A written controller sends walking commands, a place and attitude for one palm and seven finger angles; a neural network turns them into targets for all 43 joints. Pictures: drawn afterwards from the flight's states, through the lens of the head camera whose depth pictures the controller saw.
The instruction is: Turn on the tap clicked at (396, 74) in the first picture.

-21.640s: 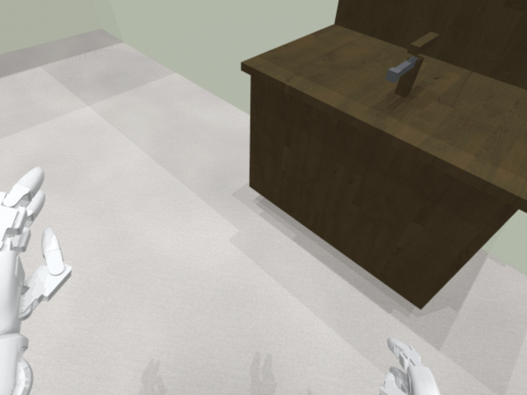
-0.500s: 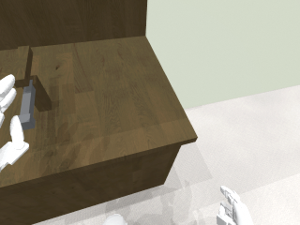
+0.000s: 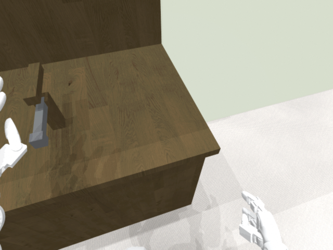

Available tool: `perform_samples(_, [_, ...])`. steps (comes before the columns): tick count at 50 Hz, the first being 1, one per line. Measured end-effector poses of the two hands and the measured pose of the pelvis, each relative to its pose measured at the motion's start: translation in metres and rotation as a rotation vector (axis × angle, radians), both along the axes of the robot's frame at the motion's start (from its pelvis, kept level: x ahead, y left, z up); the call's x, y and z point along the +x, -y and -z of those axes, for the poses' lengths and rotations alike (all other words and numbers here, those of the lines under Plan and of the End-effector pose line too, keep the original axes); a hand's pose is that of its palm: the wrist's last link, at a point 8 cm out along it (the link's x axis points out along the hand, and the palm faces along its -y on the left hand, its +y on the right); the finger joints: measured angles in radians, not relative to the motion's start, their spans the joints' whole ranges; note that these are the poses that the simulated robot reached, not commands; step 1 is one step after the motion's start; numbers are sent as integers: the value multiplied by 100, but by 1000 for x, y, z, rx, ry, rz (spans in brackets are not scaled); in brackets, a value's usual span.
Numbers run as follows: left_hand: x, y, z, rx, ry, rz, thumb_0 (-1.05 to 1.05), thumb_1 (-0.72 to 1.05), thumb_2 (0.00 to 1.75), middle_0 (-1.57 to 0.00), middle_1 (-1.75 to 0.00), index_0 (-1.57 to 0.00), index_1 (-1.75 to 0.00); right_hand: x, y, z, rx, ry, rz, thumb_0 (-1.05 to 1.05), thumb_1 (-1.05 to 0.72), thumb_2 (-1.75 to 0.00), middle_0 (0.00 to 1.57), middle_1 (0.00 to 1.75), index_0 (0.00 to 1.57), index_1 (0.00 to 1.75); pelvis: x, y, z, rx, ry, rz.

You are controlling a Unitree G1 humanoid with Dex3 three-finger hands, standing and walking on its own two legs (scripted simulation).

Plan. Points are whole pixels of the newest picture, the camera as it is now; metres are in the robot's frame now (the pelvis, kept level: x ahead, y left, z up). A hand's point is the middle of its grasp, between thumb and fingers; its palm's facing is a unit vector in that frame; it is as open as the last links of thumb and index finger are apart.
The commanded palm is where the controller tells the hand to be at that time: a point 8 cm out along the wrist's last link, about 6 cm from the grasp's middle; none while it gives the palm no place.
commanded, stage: come to a stop and stand still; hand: left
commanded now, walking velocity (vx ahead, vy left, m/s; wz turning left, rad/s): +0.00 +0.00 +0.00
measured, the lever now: (39, 139) +0.32 +0.33 +0.09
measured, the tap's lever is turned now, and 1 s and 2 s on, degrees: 0 0 0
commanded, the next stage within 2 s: look again from close up in 1.86 s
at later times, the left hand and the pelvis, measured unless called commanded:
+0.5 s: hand out of the picture +0.16 +0.31 +0.17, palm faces +0.42 -0.84 -0.34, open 7.4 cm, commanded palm +0.10 +0.34 +0.18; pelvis -0.05 +0.05 +0.00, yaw +2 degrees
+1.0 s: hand out of the picture +0.11 +0.33 +0.18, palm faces +0.50 -0.79 -0.35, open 7.4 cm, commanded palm +0.05 +0.35 +0.18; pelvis -0.08 +0.05 +0.00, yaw +6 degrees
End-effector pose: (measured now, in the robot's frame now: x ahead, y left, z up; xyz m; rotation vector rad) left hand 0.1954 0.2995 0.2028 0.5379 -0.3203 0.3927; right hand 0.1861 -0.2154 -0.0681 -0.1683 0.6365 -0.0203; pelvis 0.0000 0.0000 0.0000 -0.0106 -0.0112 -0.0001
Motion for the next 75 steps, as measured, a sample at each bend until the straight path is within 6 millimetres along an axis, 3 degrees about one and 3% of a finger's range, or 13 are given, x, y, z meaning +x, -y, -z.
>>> perform_samples(4, [-19,17,24,-67,-89,98,1,90,89,-20,-30,-21,-30,-15,4,-8,-31,20,60,1,-90,-89,20,30,21,30,-9,-7,0,-14,14,-3])
perform_samples(8, [-41,2,36,-105,-97,90,1,89,89,-21,-30,-22,-30,-34,3,-15,-98,0,88,1,-90,-89,20,30,20,30,-18,-14,-1,-19,32,-7])
perform_samples(15, [-61,-39,26,-124,47,1,2,89,89,-21,-30,-22,-30,-57,-17,-21,-157,-31,42,2,-90,-89,20,30,20,30,-33,-32,-3,-39,46,-22])
perform_samples(25, [-77,-49,21,-87,55,46,2,89,89,-20,-30,-21,-30,-64,-66,-21,-83,5,-22,2,-90,-89,20,30,21,30,-48,-52,-4,-44,48,-40])
perform_samples(32, [-95,-65,20,-85,40,-9,1,89,89,-21,-30,-21,-30,-66,-83,-17,-68,-10,-64,1,-90,-89,20,30,21,30,-55,-58,-6,-49,56,-55])
perform_samples(44, [-115,-64,19,-103,43,-37,2,89,89,-20,-30,-21,-30,-70,-76,-20,-85,4,-69,1,-90,-89,20,30,21,30,-71,-59,-5,-43,73,-86])
perform_samples(53, [-141,-62,13,-73,59,-55,1,89,89,-21,-30,-21,-30,-84,-67,-11,-90,-11,-68,1,-90,-89,20,30,21,30,-86,-54,0,-43,88,-107])
perform_samples(60, [-159,-60,16,-72,40,-75,1,89,89,-21,-30,-21,-30,-105,-66,-3,-66,-24,-63,1,-90,-89,20,30,20,30,-104,-50,3,-38,108,-130])
perform_samples(67, [-201,-55,16,-26,88,-75,1,89,89,-21,-30,-21,-30,-127,-64,13,-78,-58,-97,1,-90,-89,20,30,21,30,-125,-46,18,-13,105,-126])
perform_samples(71, [-197,-64,29,-81,151,-56,1,89,89,-21,-30,-21,-30,-142,-61,21,-110,-36,-50,1,-90,-89,20,30,21,30,-140,-56,32,-4,97,-87])
perform_samples(75, [-186,-63,34,-102,94,-38,1,89,89,-20,-30,-21,-30,-171,-63,21,-48,-46,-2,1,-90,-89,20,30,20,30,-156,-52,25,19,110,-86])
